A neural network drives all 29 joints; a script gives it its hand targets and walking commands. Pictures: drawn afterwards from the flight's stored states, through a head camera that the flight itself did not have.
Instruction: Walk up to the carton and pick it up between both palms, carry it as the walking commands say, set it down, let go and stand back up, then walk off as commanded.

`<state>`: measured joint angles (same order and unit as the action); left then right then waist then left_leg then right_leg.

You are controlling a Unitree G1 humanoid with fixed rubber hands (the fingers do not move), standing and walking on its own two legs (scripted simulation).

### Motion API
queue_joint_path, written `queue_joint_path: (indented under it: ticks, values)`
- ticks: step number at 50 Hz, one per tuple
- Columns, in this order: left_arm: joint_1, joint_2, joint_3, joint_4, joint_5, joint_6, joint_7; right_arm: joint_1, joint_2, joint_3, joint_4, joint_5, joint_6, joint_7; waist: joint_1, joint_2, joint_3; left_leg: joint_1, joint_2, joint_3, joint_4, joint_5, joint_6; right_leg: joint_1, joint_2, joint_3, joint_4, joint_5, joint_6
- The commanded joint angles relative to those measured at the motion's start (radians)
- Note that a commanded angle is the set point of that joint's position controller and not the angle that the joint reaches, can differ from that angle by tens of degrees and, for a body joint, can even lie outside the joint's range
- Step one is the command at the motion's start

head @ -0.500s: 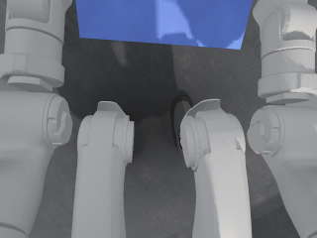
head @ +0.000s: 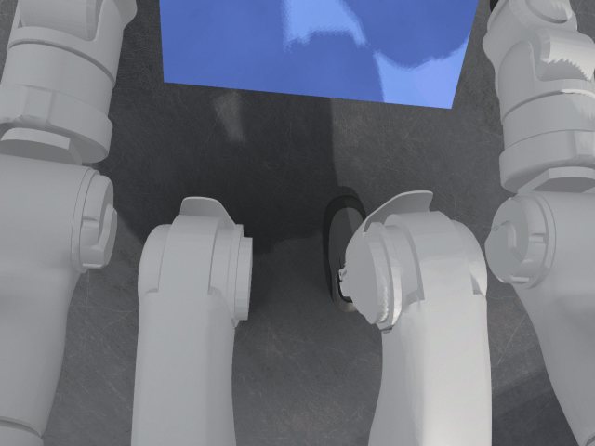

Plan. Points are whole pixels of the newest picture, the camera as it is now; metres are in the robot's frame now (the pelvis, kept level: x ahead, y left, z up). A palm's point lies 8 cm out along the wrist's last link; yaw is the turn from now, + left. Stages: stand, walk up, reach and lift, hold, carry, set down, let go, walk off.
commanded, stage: set down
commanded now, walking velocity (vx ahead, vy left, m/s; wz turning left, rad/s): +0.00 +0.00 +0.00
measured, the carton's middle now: out of the picture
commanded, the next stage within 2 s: none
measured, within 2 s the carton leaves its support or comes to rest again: neither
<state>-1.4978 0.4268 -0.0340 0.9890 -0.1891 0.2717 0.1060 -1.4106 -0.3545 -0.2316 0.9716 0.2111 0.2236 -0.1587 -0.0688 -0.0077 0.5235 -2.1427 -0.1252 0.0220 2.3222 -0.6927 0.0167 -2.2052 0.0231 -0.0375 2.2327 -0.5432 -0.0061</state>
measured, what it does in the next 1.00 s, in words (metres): stands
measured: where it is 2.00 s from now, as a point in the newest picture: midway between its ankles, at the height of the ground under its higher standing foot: (288, 285)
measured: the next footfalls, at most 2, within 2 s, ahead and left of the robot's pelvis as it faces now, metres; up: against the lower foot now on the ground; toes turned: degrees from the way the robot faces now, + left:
none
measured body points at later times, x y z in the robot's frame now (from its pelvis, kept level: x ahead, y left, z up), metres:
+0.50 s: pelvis +0.00 -0.01 -0.01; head +0.37 -0.01 +0.23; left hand +0.58 +0.14 -0.18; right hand +0.53 -0.24 -0.18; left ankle +0.09 +0.10 -0.32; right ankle +0.13 -0.11 -0.32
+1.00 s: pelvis +0.00 +0.00 -0.01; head +0.38 +0.00 +0.22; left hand +0.58 +0.14 -0.20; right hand +0.54 -0.24 -0.20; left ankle +0.09 +0.09 -0.32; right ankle +0.13 -0.11 -0.32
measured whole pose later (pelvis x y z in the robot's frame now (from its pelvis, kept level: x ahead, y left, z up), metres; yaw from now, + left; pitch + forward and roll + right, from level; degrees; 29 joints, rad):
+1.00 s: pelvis +0.00 +0.00 -0.01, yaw +0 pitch +30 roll -2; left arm -1.54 0.42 0.02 1.10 -0.12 0.19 0.01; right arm -1.47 -0.39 -0.22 1.16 0.25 0.14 -0.08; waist -0.07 -0.03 0.52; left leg -2.19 -0.06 0.03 2.37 -0.70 0.05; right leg -2.25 -0.01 -0.07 2.28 -0.56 -0.04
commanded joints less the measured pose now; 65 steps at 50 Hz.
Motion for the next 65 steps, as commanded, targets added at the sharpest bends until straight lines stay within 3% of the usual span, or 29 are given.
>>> queue_joint_path:
  ticks: [1,3,4,10,14,15,17,18,19,21,24,25,29,30,33,34,35,36,39,42,43,46,47,48,50,53,55,58,65]
  values:
    - [-0.627,-0.87,-0.239,-0.303,-0.094,-0.091,-0.25,-0.655,0.792,0.282,-0.252,0.093,-0.054,0.293,-0.076,0.112,-1.688,0.625,0.034,-0.048,-0.265,0.554,0.002,0.686,0.061,-0.017,-0.105,0.496,-0.018]
    - [-0.625,-0.908,-0.251,-0.323,-0.106,-0.096,-0.256,-0.733,0.762,0.297,-0.336,0.104,-0.072,0.286,-0.072,0.127,-1.67,0.581,0.023,-0.037,-0.263,0.565,0.001,0.71,0.07,-0.013,-0.104,0.518,-0.026]
    - [-0.616,-0.88,-0.235,-0.299,-0.094,-0.104,-0.251,-0.751,0.785,0.311,-0.332,0.13,-0.077,0.285,-0.033,0.124,-1.684,0.596,0.021,-0.028,-0.248,0.557,0.007,0.712,0.068,-0.008,-0.094,0.515,-0.02]
    - [-0.629,-0.859,-0.217,-0.24,-0.079,-0.097,-0.267,-0.714,0.768,0.266,-0.22,0.09,-0.069,0.285,-0.07,0.106,-1.49,0.482,0.029,-0.038,-0.281,0.437,0.013,0.654,0.055,-0.01,-0.115,0.433,-0.019]
    - [-0.67,-0.817,-0.194,-0.277,-0.073,-0.115,-0.272,-0.749,0.764,0.288,-0.225,0.112,-0.074,0.279,-0.021,0.105,-1.505,0.464,0.036,-0.018,-0.257,0.45,0.009,0.71,0.05,0.011,-0.104,0.459,-0.011]
    - [-0.636,-0.826,-0.205,-0.24,-0.073,-0.109,-0.274,-0.788,0.768,0.297,-0.291,0.116,-0.084,0.276,-0.022,0.1,-1.528,0.468,0.031,-0.029,-0.264,0.461,0.019,0.703,0.058,-0.001,-0.096,0.471,-0.008]
    - [-0.616,-0.864,-0.218,-0.19,-0.07,-0.102,-0.279,-0.735,0.72,0.262,-0.202,0.099,-0.086,0.272,-0.067,0.129,-1.438,0.458,0.036,-0.035,-0.276,0.422,0.006,0.663,0.049,-0.01,-0.108,0.443,-0.015]
    - [-0.624,-0.82,-0.202,-0.207,-0.061,-0.107,-0.283,-0.724,0.742,0.253,-0.192,0.104,-0.084,0.274,-0.033,0.143,-1.411,0.431,0.039,-0.026,-0.264,0.428,0.009,0.637,0.059,0.015,-0.113,0.442,-0.021]
    - [-0.623,-0.817,-0.18,-0.181,-0.064,-0.107,-0.285,-0.73,0.764,0.257,-0.184,0.09,-0.079,0.278,-0.039,0.1,-1.394,0.418,0.036,-0.03,-0.267,0.412,0.017,0.657,0.052,0.011,-0.121,0.428,-0.016]
    - [-0.575,-0.847,-0.167,-0.171,-0.04,-0.109,-0.296,-0.712,0.782,0.259,-0.172,0.091,-0.08,0.281,-0.022,0.106,-1.362,0.358,0.035,-0.024,-0.26,0.406,0.018,0.675,0.057,0.019,-0.11,0.436,-0.018]
    - [-0.604,-0.826,-0.193,-0.198,-0.053,-0.119,-0.3,-0.678,0.76,0.255,-0.166,0.084,-0.088,0.276,-0.043,0.085,-1.377,0.386,0.041,-0.036,-0.25,0.452,0.015,0.658,0.058,0.013,-0.095,0.476,-0.016]
    - [-0.592,-0.803,-0.179,-0.18,-0.034,-0.122,-0.301,-0.65,0.786,0.252,-0.144,0.094,-0.085,0.282,-0.024,0.099,-1.356,0.369,0.041,-0.027,-0.248,0.426,0.015,0.686,0.059,0.024,-0.109,0.473,-0.016]
    - [-0.587,-0.813,-0.202,-0.163,-0.04,-0.113,-0.307,-0.655,0.768,0.23,-0.141,0.096,-0.091,0.286,-0.044,0.144,-1.299,0.369,0.052,-0.036,-0.25,0.411,0.016,0.612,0.055,0.026,-0.096,0.448,-0.025]
    - [-0.552,-0.837,-0.167,-0.125,-0.02,-0.11,-0.305,-0.651,0.783,0.229,-0.103,0.089,-0.088,0.288,-0.016,0.123,-1.283,0.371,0.041,-0.044,-0.246,0.409,0.019,0.599,0.055,0.024,-0.093,0.421,-0.025]
    - [-0.532,-0.827,-0.147,-0.112,-0.021,-0.114,-0.313,-0.631,0.778,0.242,-0.088,0.077,-0.086,0.296,-0.018,0.077,-1.243,0.334,0.044,-0.049,-0.251,0.405,0.024,0.625,0.045,0.027,-0.099,0.429,-0.017]
    - [-0.533,-0.831,-0.179,-0.133,-0.023,-0.117,-0.318,-0.612,0.789,0.222,-0.091,0.085,-0.088,0.298,-0.037,0.122,-1.227,0.314,0.046,-0.035,-0.237,0.401,0.026,0.594,0.059,0.032,-0.093,0.438,-0.024]
    - [-0.532,-0.827,-0.176,-0.137,-0.023,-0.12,-0.314,-0.622,0.774,0.231,-0.088,0.093,-0.093,0.296,-0.021,0.119,-1.229,0.333,0.041,-0.051,-0.242,0.426,0.025,0.586,0.054,0.031,-0.082,0.447,-0.025]
    - [-0.526,-0.839,-0.182,-0.122,-0.026,-0.116,-0.316,-0.615,0.758,0.224,-0.089,0.082,-0.094,0.298,-0.056,0.124,-1.221,0.342,0.046,-0.047,-0.235,0.403,0.021,0.588,0.051,0.031,-0.088,0.432,-0.024]
    - [-0.517,-0.826,-0.169,-0.112,-0.004,-0.116,-0.319,-0.6,0.765,0.218,-0.062,0.089,-0.096,0.3,-0.026,0.145,-1.186,0.327,0.047,-0.049,-0.239,0.405,0.017,0.561,0.054,0.032,-0.081,0.433,-0.021]
    - [-0.505,-0.829,-0.156,-0.089,-0.016,-0.114,-0.322,-0.604,0.755,0.209,-0.062,0.072,-0.092,0.304,-0.055,0.092,-1.161,0.351,0.052,-0.066,-0.238,0.404,0.03,0.54,0.043,0.021,-0.077,0.397,-0.015]
    - [-0.496,-0.812,-0.148,-0.07,0.006,-0.111,-0.32,-0.615,0.767,0.218,-0.065,0.085,-0.092,0.308,-0.007,0.106,-1.156,0.36,0.048,-0.062,-0.234,0.42,0.03,0.532,0.045,0.03,-0.085,0.407,-0.016]
    - [-0.449,-0.84,-0.152,-0.057,0.01,-0.108,-0.324,-0.563,0.779,0.199,-0.042,0.076,-0.093,0.313,-0.035,0.115,-1.124,0.342,0.049,-0.062,-0.232,0.412,0.031,0.527,0.052,0.031,-0.081,0.411,-0.016]
    - [-0.456,-0.818,-0.165,-0.08,0.017,-0.114,-0.323,-0.545,0.806,0.211,-0.027,0.082,-0.093,0.318,-0.007,0.124,-1.139,0.345,0.052,-0.066,-0.232,0.446,0.025,0.529,0.048,0.033,-0.069,0.449,-0.022]
    - [-0.44,-0.847,-0.168,-0.077,0.021,-0.108,-0.326,-0.551,0.785,0.206,-0.047,0.095,-0.099,0.322,-0.011,0.161,-1.124,0.354,0.054,-0.066,-0.23,0.443,0.022,0.502,0.051,0.035,-0.072,0.444,-0.026]
    - [-0.454,-0.817,-0.166,-0.088,0.022,-0.117,-0.315,-0.539,0.782,0.201,-0.041,0.089,-0.098,0.324,-0.008,0.133,-1.138,0.398,0.054,-0.081,-0.232,0.468,0.026,0.473,0.05,0.025,-0.069,0.435,-0.02]
    - [-0.454,-0.828,-0.173,-0.084,0.01,-0.12,-0.312,-0.53,0.745,0.204,-0.036,0.077,-0.109,0.315,-0.046,0.132,-1.138,0.377,0.056,-0.093,-0.222,0.476,0.018,0.505,0.046,0.028,-0.062,0.461,-0.027]
    - [-0.456,-0.802,-0.176,-0.072,0.021,-0.114,-0.307,-0.549,0.753,0.189,-0.034,0.083,-0.105,0.316,-0.026,0.153,-1.131,0.436,0.057,-0.09,-0.215,0.472,0.018,0.461,0.045,0.028,-0.061,0.422,-0.027]
    - [-0.467,-0.801,-0.17,-0.077,0.011,-0.112,-0.31,-0.54,0.747,0.178,-0.007,0.073,-0.106,0.317,-0.06,0.141,-1.109,0.414,0.058,-0.097,-0.225,0.445,0.023,0.456,0.041,0.021,-0.063,0.404,-0.024]
    - [-0.465,-0.715,-0.133,-0.041,0.023,-0.121,-0.295,-0.561,0.661,0.176,-0.025,0.084,-0.121,0.298,-0.025,0.124,-1.073,0.376,0.063,-0.087,-0.211,0.425,0.026,0.456,0.038,0.025,-0.061,0.389,-0.017]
